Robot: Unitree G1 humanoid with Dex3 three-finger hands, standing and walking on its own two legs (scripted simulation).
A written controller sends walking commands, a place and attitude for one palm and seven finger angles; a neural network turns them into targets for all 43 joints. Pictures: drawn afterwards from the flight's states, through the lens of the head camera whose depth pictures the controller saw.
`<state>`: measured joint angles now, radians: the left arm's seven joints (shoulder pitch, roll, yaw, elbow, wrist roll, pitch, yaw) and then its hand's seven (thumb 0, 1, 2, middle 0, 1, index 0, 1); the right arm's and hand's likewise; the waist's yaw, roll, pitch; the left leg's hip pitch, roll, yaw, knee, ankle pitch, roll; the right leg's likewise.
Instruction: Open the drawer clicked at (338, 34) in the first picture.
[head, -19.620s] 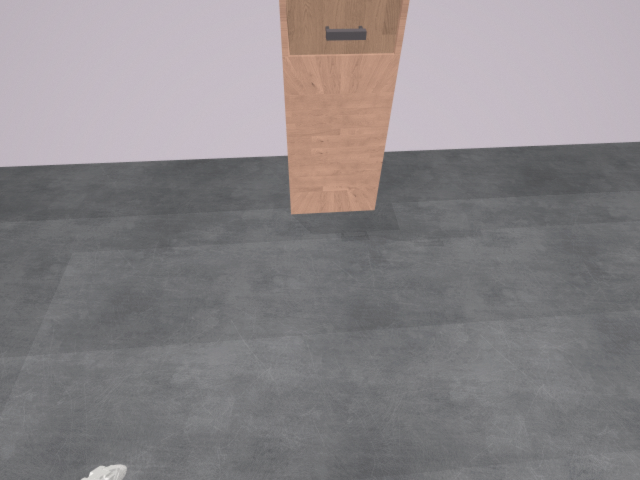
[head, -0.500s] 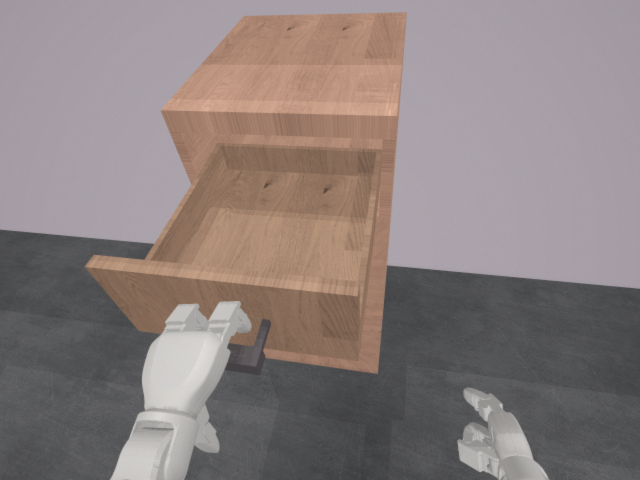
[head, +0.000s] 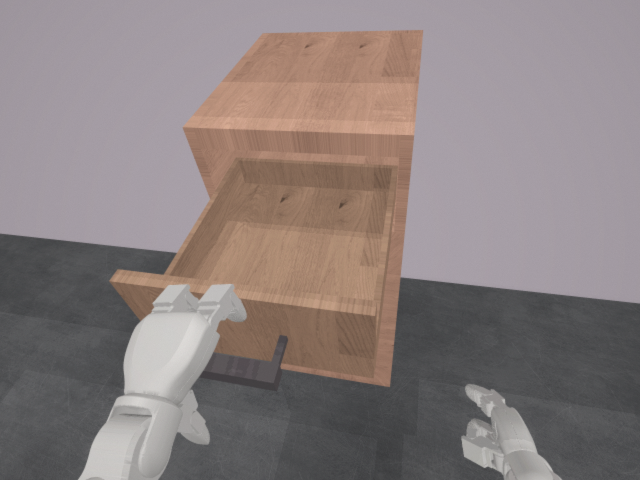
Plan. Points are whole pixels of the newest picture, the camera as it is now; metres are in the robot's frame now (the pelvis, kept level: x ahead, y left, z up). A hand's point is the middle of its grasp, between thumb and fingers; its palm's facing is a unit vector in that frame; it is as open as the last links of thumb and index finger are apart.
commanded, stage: lift the hand off the handle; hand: left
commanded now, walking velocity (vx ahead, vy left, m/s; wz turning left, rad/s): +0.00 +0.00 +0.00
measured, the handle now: (238, 353) +0.25 +0.16 +0.03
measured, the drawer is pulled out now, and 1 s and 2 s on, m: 0.30 0.30 0.30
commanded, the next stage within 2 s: draw the hand back to the body in 0.64 s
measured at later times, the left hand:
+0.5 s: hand (179, 311) +0.23 +0.18 +0.16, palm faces +0.19 -0.15 -0.97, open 13.8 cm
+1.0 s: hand (159, 321) +0.21 +0.19 +0.17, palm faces +0.17 -0.11 -0.98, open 13.8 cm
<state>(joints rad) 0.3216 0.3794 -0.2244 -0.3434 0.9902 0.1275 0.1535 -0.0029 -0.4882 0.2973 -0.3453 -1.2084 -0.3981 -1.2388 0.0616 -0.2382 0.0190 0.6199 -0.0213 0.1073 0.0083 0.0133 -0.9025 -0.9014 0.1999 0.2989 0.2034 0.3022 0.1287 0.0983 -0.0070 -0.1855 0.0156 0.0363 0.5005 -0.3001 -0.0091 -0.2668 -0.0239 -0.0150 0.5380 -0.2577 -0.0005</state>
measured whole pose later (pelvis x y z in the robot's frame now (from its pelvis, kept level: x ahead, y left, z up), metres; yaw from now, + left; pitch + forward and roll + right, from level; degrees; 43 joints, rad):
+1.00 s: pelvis -0.01 -0.01 +0.01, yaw +0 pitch -4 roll +1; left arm 0.25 0.52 -0.04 -0.53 0.82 0.20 -0.04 0.00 -0.49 0.30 -0.32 -1.20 -0.32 -1.20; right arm 0.04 -0.28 0.05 0.60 0.03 0.16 0.02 0.01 -0.90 -0.90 0.20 0.30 0.20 0.30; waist 0.11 0.14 0.01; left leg -0.11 0.03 0.03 0.42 -0.24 -0.03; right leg -0.19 -0.01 -0.03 0.46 -0.21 -0.01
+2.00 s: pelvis +0.03 +0.01 +0.01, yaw +2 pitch -3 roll -1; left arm 0.47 0.36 0.33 -0.59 -0.05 -0.11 0.11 0.00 0.35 0.66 -0.25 -0.65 -0.25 -0.65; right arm 0.16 -0.21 0.02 0.64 -0.02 -0.12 -0.07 0.01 -0.90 -0.90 0.20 0.30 0.21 0.30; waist 0.07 0.05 0.03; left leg -0.06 0.02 0.00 0.42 -0.31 -0.01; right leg -0.10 -0.02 -0.05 0.40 -0.25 0.01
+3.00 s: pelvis -0.05 +0.01 -0.01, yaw +3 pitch +2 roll +0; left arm 0.58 0.41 0.43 -0.68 -0.05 -0.20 0.15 0.01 0.89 0.90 -0.21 -0.30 -0.21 -0.30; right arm 0.18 -0.22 0.00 0.55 0.01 -0.08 -0.08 0.01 -0.90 -0.90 0.20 0.30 0.21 0.30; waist 0.01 0.02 0.02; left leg -0.37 -0.01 -0.02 0.60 -0.27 0.01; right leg -0.39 -0.05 -0.07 0.56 -0.20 0.01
